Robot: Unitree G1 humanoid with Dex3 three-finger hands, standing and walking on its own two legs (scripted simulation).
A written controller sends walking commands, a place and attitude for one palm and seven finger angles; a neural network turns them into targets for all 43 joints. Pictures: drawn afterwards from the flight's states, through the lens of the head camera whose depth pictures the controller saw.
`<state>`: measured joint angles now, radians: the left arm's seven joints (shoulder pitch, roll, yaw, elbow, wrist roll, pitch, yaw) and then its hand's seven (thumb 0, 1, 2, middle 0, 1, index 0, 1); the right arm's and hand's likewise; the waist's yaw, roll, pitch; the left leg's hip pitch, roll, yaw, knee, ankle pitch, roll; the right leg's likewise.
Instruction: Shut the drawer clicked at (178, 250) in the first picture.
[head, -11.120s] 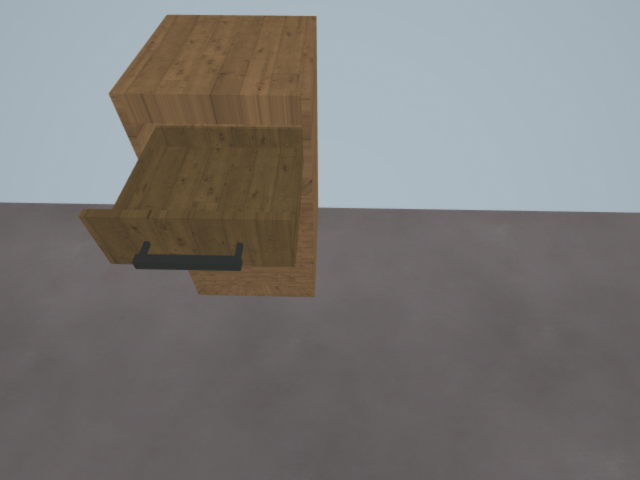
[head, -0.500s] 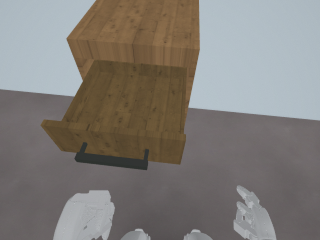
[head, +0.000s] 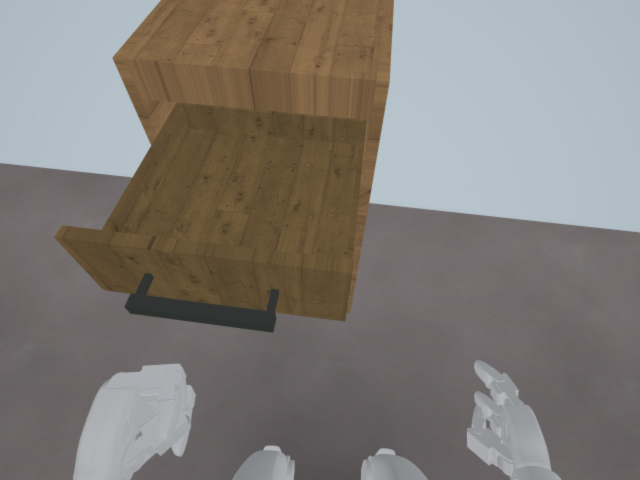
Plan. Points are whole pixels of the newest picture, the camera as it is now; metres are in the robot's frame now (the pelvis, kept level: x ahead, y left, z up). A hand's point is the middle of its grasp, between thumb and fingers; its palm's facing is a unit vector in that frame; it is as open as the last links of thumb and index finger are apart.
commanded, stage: bring the fist close to the handle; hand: left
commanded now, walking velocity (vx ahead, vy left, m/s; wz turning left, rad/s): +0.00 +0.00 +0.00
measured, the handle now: (205, 300) +0.35 +0.18 -0.02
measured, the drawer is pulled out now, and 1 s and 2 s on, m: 0.30 0.30 0.25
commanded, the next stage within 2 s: push the drawer shut in 1.12 s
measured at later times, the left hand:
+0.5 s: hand (217, 391) +0.22 +0.14 +0.00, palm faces -0.13 -0.99 -0.03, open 3.3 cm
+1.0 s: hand (213, 381) +0.24 +0.15 +0.00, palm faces -0.07 -1.00 -0.03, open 3.3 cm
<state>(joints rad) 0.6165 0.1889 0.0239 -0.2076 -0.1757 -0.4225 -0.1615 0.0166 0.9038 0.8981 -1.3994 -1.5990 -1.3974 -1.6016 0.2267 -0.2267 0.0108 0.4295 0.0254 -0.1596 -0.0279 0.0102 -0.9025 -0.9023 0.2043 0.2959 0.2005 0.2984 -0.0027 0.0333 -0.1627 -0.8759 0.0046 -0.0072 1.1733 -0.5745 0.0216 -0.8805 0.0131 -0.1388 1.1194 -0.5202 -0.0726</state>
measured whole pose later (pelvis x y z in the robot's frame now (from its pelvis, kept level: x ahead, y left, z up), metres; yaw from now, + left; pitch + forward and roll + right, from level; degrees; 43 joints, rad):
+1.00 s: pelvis -0.01 +0.02 -0.04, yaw -1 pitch +23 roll -2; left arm 0.33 0.16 -0.02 -0.03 -0.13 -0.45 -0.09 0.02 0.91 0.90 -1.40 -1.60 -1.40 -1.60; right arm 0.21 -0.24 0.02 0.45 0.00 -0.09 0.01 0.01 -0.90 -0.90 0.20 0.30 0.20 0.30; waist -0.02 0.04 -0.20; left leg -1.13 -0.01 0.02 1.35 -0.62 0.06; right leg -1.14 -0.01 -0.12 1.30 -0.56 -0.05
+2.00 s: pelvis -0.03 +0.01 -0.04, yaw -1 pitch +23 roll -2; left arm -0.14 0.23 0.04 0.37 -0.15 -0.42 -0.13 0.03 0.77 0.90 -1.40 -1.60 -1.40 -1.60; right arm 0.17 -0.26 0.04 0.56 0.01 -0.08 -0.02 0.01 -0.90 -0.90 0.20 0.30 0.20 0.30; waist -0.05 0.03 -0.16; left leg -1.18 0.00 0.00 1.36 -0.59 0.04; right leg -1.18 -0.01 -0.14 1.30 -0.53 -0.07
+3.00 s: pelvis -0.03 +0.02 -0.04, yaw -2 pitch +27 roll -2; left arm -0.68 0.26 0.21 0.94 -0.08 -0.52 -0.09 0.06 0.74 0.87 -1.40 -1.60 -1.40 -1.60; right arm 0.26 -0.26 0.03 0.62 -0.02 -0.01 0.01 0.00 -0.91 -0.90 0.20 0.30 0.20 0.30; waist -0.14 0.04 -0.15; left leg -1.23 0.00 0.03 1.33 -0.58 0.06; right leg -1.24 0.00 -0.10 1.27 -0.50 -0.05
